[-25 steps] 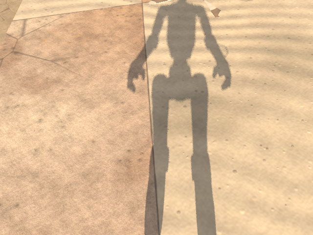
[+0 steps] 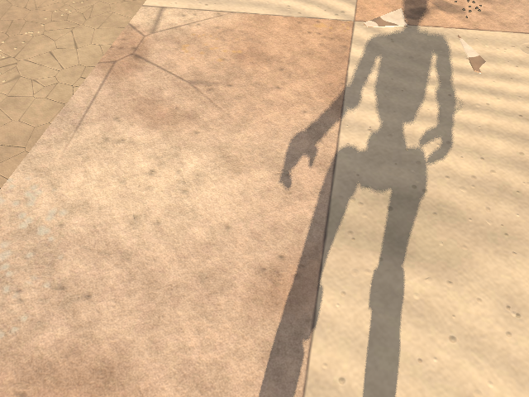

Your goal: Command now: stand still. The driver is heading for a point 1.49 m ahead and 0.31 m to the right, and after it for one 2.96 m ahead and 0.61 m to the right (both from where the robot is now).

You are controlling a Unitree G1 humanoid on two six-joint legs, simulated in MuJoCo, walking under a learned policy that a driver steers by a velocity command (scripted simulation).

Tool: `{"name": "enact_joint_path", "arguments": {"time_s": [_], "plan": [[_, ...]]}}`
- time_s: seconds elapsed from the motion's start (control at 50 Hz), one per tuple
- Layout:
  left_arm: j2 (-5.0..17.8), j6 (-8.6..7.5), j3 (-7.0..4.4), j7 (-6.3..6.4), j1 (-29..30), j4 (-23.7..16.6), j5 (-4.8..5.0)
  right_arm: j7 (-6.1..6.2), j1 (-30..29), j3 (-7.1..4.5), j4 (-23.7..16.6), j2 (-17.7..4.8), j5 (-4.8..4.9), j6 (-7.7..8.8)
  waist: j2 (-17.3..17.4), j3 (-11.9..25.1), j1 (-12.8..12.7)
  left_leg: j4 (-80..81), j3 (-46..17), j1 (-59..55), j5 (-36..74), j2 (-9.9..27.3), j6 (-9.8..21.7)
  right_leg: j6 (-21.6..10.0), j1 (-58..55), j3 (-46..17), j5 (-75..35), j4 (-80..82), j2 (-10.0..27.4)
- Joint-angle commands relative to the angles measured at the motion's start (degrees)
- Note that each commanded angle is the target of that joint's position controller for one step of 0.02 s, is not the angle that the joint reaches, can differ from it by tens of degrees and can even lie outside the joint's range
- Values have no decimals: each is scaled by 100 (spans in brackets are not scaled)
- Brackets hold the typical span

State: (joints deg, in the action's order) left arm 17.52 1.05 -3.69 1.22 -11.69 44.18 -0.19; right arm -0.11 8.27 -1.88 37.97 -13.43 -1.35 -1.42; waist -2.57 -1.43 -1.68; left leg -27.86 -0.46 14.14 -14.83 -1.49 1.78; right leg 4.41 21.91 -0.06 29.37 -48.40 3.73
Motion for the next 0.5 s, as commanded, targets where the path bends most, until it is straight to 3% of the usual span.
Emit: {"name": "enact_joint_path", "arguments": {"time_s": [0.02, 0.06, 0.12, 0.18, 0.24, 0.28, 0.3, 0.32, 0.34, 0.36, 0.4, 0.42, 0.5], "plan": [[440, 26, -116, 35, -161, -145, 22, 33, -332, -158, -166, -680, -11, 203, 1104, 487, 3, 811, -839, -420, 2848, 1362, 959, 146, 56, -293, -328, -299, 120], [414, 21, -87, 16, -104, -157, 85, 75, -385, -200, -93, -760, -18, 176, 1112, 447, 72, 750, -626, -439, 2716, 1305, 974, 135, -102, -154, -497, 65, 38], [536, 37, -105, 22, 86, -302, 136, 166, -243, -316, 17, -1047, 46, 63, 1062, 393, 268, 709, -876, -682, 2470, 1641, 1205, 67, 106, -30, -294, 160, -26], [508, 74, -106, 6, 50, -365, 144, 224, -294, -367, 63, -1104, 89, -20, 1009, 335, 284, 724, -1001, -763, 2413, 1905, 1294, -36, 189, 56, -189, 159, -19], [438, 96, -106, -66, -135, -366, 130, 253, -492, -404, 87, -1122, 141, -63, 988, 392, 142, 542, -762, -710, 2542, 1916, 1165, -220, -158, 240, -462, 663, -88], [434, 84, -129, -129, -437, -296, 103, 275, -605, -424, 140, -1111, 242, -100, 927, 428, -75, 123, -400, -501, 2131, 1705, 798, -483, -741, 396, -1426, 1787, -249], [662, 67, -194, -119, -487, -327, 41, 271, -365, -418, 241, -987, 265, -96, 423, 372, -43, -525, -19, -128, 1234, 1335, 341, -735, -1129, -145, -2439, 2496, -92], [1377, 36, -368, -24, -531, -437, 51, 246, -392, -328, 46, -641, 5, -65, -1285, 419, 203, -2091, 726, 1220, -632, 511, -348, -1403, -1881, -2081, -4524, 2735, 1227], [1386, -63, -335, -83, -654, -526, -136, 285, -1101, -333, -172, -707, 25, -25, -1419, 401, -252, -3221, 105, 2026, -2489, -151, -473, -2426, -1740, -3123, -4981, 3061, 1914], [1249, -184, -290, -119, -570, -573, -198, 285, -1031, -398, -115, -876, 106, -13, -667, 430, -187, -3901, -320, 2165, -2385, 30, -443, -2452, -1777, -2790, -4712, 3051, 1745], [1030, -250, -261, -71, -56, -639, 17, 294, -719, -463, 111, -944, 147, -26, -144, 333, 94, -3882, -447, 2319, -1463, 222, -448, -1864, -1854, -2043, -4069, 2907, 1150], [920, -233, -217, -25, 77, -679, 99, 315, -667, -490, 157, -1004, 117, -29, -183, 355, 140, -3772, -483, 2267, -1121, 272, -506, -1737, -1872, -1922, -4019, 2918, 1021], [869, -142, -201, 56, -68, -768, 83, 286, -541, -467, 211, -857, 185, 22, -336, 517, 110, -3266, -411, 2005, -558, 111, -694, -1723, -1976, -1779, -3902, 2947, 735]]}}
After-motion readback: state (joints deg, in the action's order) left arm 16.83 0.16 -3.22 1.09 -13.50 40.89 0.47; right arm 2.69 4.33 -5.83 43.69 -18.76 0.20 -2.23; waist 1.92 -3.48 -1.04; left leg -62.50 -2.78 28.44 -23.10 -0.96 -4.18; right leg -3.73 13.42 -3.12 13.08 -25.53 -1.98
